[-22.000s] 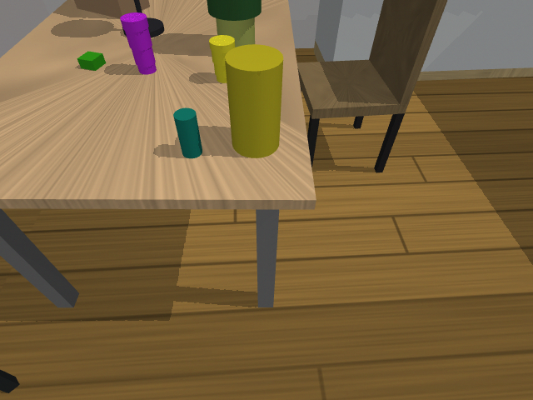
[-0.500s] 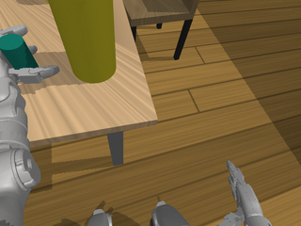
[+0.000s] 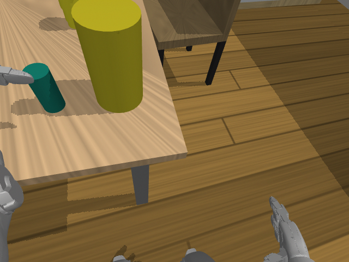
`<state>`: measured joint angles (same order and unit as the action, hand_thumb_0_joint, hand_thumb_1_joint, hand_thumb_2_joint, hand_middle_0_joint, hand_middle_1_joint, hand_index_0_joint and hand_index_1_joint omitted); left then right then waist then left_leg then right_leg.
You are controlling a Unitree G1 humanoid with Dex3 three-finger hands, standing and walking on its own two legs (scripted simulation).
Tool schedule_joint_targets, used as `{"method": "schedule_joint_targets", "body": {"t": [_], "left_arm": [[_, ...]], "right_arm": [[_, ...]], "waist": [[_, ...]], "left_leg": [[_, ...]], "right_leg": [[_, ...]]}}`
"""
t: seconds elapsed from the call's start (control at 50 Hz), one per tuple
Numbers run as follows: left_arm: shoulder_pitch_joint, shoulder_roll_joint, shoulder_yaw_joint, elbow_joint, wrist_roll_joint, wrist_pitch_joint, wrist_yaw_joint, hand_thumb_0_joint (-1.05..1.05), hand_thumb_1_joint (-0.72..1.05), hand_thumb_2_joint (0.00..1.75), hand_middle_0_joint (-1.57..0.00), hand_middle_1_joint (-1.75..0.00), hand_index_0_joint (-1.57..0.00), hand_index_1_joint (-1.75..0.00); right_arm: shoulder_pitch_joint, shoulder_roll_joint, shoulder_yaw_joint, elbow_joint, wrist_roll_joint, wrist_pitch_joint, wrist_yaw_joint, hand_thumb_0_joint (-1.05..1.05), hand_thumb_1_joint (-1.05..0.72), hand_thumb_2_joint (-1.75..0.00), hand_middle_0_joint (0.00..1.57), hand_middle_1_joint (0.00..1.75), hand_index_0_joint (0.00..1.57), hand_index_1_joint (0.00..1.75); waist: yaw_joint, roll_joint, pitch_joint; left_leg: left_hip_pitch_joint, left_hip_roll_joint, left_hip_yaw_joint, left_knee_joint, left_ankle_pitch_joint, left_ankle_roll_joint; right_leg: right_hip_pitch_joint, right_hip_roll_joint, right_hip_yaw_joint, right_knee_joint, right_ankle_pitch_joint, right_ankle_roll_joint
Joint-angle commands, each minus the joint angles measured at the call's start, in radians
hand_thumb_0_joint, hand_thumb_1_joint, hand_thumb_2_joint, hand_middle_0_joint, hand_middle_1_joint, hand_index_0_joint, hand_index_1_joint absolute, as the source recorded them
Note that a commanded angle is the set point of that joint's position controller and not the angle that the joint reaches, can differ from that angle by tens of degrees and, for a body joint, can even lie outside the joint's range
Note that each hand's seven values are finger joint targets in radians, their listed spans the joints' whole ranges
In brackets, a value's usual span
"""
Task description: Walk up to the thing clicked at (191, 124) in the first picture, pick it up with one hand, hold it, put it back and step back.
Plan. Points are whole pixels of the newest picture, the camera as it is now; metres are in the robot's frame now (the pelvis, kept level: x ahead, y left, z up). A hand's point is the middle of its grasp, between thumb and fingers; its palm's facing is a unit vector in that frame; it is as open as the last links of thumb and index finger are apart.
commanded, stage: rise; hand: left
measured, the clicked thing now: (46, 89) +0.51 +0.22 +0.08
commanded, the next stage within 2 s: sink last in 0.12 s
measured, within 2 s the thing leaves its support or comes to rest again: neither
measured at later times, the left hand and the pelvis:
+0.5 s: hand out of the picture +0.41 +0.40 +0.16, palm faces +0.52 -0.78 -0.35, open 17.6 cm; pelvis +0.01 +0.00 +0.02, yaw +2 degrees
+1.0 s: hand out of the picture +0.20 +0.25 +0.19, palm faces +0.42 -0.80 -0.42, open 17.4 cm; pelvis +0.00 -0.01 +0.02, yaw +3 degrees
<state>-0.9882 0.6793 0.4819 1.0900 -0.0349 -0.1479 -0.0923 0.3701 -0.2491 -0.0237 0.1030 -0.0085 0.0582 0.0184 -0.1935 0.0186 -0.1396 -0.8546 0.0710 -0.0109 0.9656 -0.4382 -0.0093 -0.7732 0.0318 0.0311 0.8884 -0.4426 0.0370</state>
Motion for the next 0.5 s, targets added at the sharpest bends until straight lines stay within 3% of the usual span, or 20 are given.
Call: {"method": "schedule_joint_targets", "body": {"t": [0.0, 0.04, 0.06, 0.08, 0.1, 0.12, 0.14, 0.16, 0.2, 0.22, 0.28, 0.32, 0.34, 0.36, 0.38, 0.4, 0.42, 0.44, 0.48], "left_arm": [[-0.319, 0.271, 0.003, -0.129, -0.03, 0.002, -0.066, 0.0, -0.52, 0.02, -0.04, -0.04, -0.06, -0.02], [-0.341, 0.253, -0.016, -0.184, -0.046, 0.016, -0.101, 0.0, -0.51, 0.02, -0.03, -0.03, -0.05, -0.01], [-0.364, 0.246, -0.025, -0.208, -0.057, 0.021, -0.116, 0.0, -0.59, 0.05, -0.06, -0.07, -0.06, -0.07], [-0.341, 0.425, -0.007, -0.308, 0.047, 0.023, -0.056, 0.0, -0.6, 0.04, -0.06, -0.08, -0.06, -0.08], [-0.258, 0.366, -0.01, -0.176, 0.041, 0.044, -0.033, 0.0, -0.61, 0.04, -0.06, -0.08, -0.07, -0.08], [-0.244, 0.293, -0.054, -0.165, 0.036, 0.055, -0.03, 0.0, -0.59, 0.04, -0.06, -0.08, -0.07, -0.08], [-0.263, 0.361, -0.017, -0.275, 0.043, 0.054, -0.017, 0.0, -0.59, 0.05, -0.05, -0.08, -0.06, -0.08], [-0.278, 0.356, -0.04, -0.256, 0.052, 0.057, -0.007, 0.0, -0.59, 0.05, -0.06, -0.09, -0.06, -0.08], [-0.284, 0.477, 0.026, -0.307, 0.071, 0.058, 0.024, 0.0, -0.55, 0.04, -0.04, -0.08, -0.05, -0.07], [-0.253, 0.5, 0.044, -0.279, 0.079, 0.058, 0.034, 0.0, -0.59, 0.04, -0.06, -0.04, -0.06, -0.05], [-0.151, 0.464, 0.047, -0.238, 0.082, 0.064, 0.049, 0.0, -0.58, 0.03, -0.06, -0.04, -0.06, -0.04], [-0.157, 0.438, 0.024, -0.327, 0.077, 0.064, 0.058, 0.0, -0.57, 0.02, -0.06, -0.02, -0.05, -0.03], [-0.144, 0.409, 0.007, -0.36, 0.075, 0.066, 0.059, 0.0, -0.58, 0.02, -0.06, -0.02, -0.05, -0.03], [-0.119, 0.386, 0.0, -0.377, 0.072, 0.065, 0.062, 0.0, -0.58, 0.03, -0.06, -0.02, -0.04, -0.03], [-0.044, 0.392, 0.02, -0.368, 0.07, 0.07, 0.068, 0.0, -0.58, 0.03, -0.06, -0.02, -0.05, -0.03], [-0.056, 0.346, -0.016, -0.416, 0.066, 0.07, 0.07, 0.0, -0.58, 0.03, -0.06, -0.02, -0.05, -0.03], [-0.017, 0.329, -0.019, -0.465, 0.061, 0.066, 0.074, 0.0, -0.58, 0.03, -0.06, -0.02, -0.05, -0.04], [0.048, 0.311, -0.02, -0.476, 0.059, 0.069, 0.081, 0.0, -0.58, 0.03, -0.06, -0.03, -0.05, -0.04], [0.136, 0.289, -0.017, -0.622, 0.043, 0.06, 0.087, 0.0, -0.58, 0.03, -0.06, -0.03, -0.05, -0.04]], "right_arm": [[-0.011, -0.138, -0.06, -0.086, 0.02, -0.061, -0.013, 0.0, 0.56, -0.04, 0.05, 0.05, 0.05, 0.05], [-0.04, -0.12, -0.032, -0.086, 0.025, -0.075, -0.01, 0.0, 0.58, -0.04, 0.05, 0.05, 0.05, 0.05], [-0.046, -0.106, -0.025, -0.068, 0.029, -0.08, -0.013, 0.0, 0.57, -0.05, 0.05, 0.05, 0.05, 0.05], [-0.025, -0.143, -0.05, -0.077, 0.032, -0.064, -0.006, 0.0, 0.57, -0.05, 0.05, 0.05, 0.05, 0.05], [0.002, -0.157, -0.067, -0.034, 0.035, -0.053, -0.004, 0.0, 0.56, -0.05, 0.05, 0.05, 0.05, 0.05], [-0.001, -0.126, -0.036, -0.008, 0.038, -0.048, 0.004, 0.0, 0.58, -0.05, 0.05, 0.05, 0.05, 0.05], [-0.034, -0.157, -0.055, -0.05, 0.04, -0.045, 0.004, 0.0, 0.59, -0.05, 0.05, 0.05, 0.05, 0.05], [-0.016, -0.145, -0.06, -0.023, 0.044, -0.042, 0.004, 0.0, 0.58, -0.05, 0.05, 0.05, 0.05, 0.05], [-0.017, -0.185, -0.08, -0.057, 0.048, -0.034, 0.004, 0.0, 0.61, -0.04, 0.05, 0.05, 0.05, 0.05], [-0.01, -0.165, -0.063, -0.043, 0.051, -0.029, 0.008, 0.0, 0.55, -0.06, 0.05, 0.05, 0.05, 0.05], [0.001, -0.138, -0.041, 0.007, 0.056, -0.018, 0.016, 0.0, 0.54, -0.06, 0.05, 0.05, 0.05, 0.05], [0.013, -0.153, -0.07, 0.071, 0.056, -0.018, 0.022, 0.0, 0.55, -0.06, 0.05, 0.05, 0.05, 0.05], [-0.012, -0.118, -0.038, 0.072, 0.06, -0.023, 0.03, 0.0, 0.54, -0.06, 0.05, 0.05, 0.05, 0.05], [-0.036, -0.129, -0.056, 0.062, 0.061, -0.031, 0.033, 0.0, 0.55, -0.06, 0.05, 0.05, 0.05, 0.05], [-0.04, -0.154, -0.071, 0.059, 0.06, -0.033, 0.031, 0.0, 0.54, -0.06, 0.05, 0.05, 0.05, 0.05], [-0.035, -0.134, -0.062, 0.094, 0.06, -0.032, 0.034, 0.0, 0.54, -0.06, 0.05, 0.05, 0.05, 0.05], [-0.051, -0.127, -0.052, 0.084, 0.061, -0.036, 0.034, 0.0, 0.54, -0.06, 0.05, 0.05, 0.05, 0.05], [-0.058, -0.163, -0.089, 0.095, 0.061, -0.039, 0.028, 0.0, 0.53, -0.06, 0.05, 0.05, 0.05, 0.05], [-0.056, -0.16, -0.093, 0.108, 0.064, -0.044, 0.025, 0.0, 0.53, -0.06, 0.05, 0.05, 0.05, 0.05]], "waist": [[0.059, 0.159, -0.399], [0.066, 0.15, -0.419], [0.068, 0.153, -0.409], [0.117, 0.194, -0.492], [0.087, 0.138, -0.422], [0.084, 0.108, -0.339], [0.103, 0.106, -0.426], [0.08, 0.077, -0.387], [0.1, 0.073, -0.423], [0.112, 0.077, -0.412], [0.122, 0.093, -0.381], [0.131, 0.167, -0.377], [0.144, 0.194, -0.385], [0.138, 0.203, -0.397], [0.145, 0.197, -0.417], [0.142, 0.198, -0.392], [0.157, 0.185, -0.385], [0.157, 0.188, -0.377], [0.185, 0.216, -0.381]], "left_leg": [[0.417, -0.014, -0.012, -0.132, 0.487, 0.012], [0.436, -0.016, -0.006, -0.145, 0.492, 0.013], [0.434, -0.02, -0.002, -0.145, 0.475, 0.018], [0.487, -0.031, 0.014, -0.158, 0.517, 0.009], [0.464, -0.028, 0.014, -0.165, 0.513, 0.01], [0.422, -0.03, 0.015, -0.172, 0.487, 0.014], [0.458, -0.034, 0.02, -0.174, 0.493, 0.021], [0.455, -0.032, 0.016, -0.17, 0.505, 0.024], [0.465, -0.044, 0.024, -0.176, 0.483, 0.029], [0.458, -0.048, 0.029, -0.175, 0.491, 0.03], [0.474, -0.05, 0.033, -0.187, 0.516, 0.027], [0.531, -0.042, 0.023, -0.192, 0.557, 0.016], [0.564, -0.036, 0.018, -0.197, 0.576, 0.011], [0.59, -0.032, 0.015, -0.198, 0.589, 0.006], [0.604, -0.026, 0.011, -0.199, 0.609, 0.004], [0.603, -0.024, 0.007, -0.204, 0.611, 0.001], [0.598, -0.025, 0.008, -0.212, 0.59, 0.002], [0.611, -0.021, 0.004, -0.222, 0.587, -0.004], [0.631, -0.018, 0.001, -0.228, 0.603, -0.011]], "right_leg": [[0.146, 0.025, -0.069, -0.108, 0.377, -0.053], [0.176, 0.023, -0.069, -0.119, 0.393, -0.052], [0.175, 0.021, -0.065, -0.125, 0.389, -0.049], [0.228, 0.012, -0.064, -0.136, 0.443, -0.044], [0.211, 0.017, -0.067, -0.138, 0.443, -0.043], [0.204, 0.016, -0.066, -0.149, 0.433, -0.039], [0.259, 0.008, -0.057, -0.153, 0.468, -0.034], [0.243, 0.01, -0.06, -0.15, 0.476, -0.031], [0.287, -0.002, -0.05, -0.167, 0.475, -0.027], [0.304, -0.007, -0.048, -0.165, 0.494, -0.025], [0.294, -0.014, -0.043, -0.171, 0.503, -0.025], [0.249, -0.01, -0.055, -0.172, 0.468, -0.034], [0.234, -0.007, -0.062, -0.174, 0.449, -0.036], [0.229, -0.006, -0.065, -0.176, 0.438, -0.038], [0.24, -0.005, -0.068, -0.179, 0.441, -0.039], [0.234, -0.003, -0.073, -0.181, 0.438, -0.04], [0.252, -0.003, -0.076, -0.187, 0.421, -0.042], [0.248, -0.002, -0.08, -0.191, 0.405, -0.045], [0.261, -0.002, -0.089, -0.19, 0.388, -0.05]]}}
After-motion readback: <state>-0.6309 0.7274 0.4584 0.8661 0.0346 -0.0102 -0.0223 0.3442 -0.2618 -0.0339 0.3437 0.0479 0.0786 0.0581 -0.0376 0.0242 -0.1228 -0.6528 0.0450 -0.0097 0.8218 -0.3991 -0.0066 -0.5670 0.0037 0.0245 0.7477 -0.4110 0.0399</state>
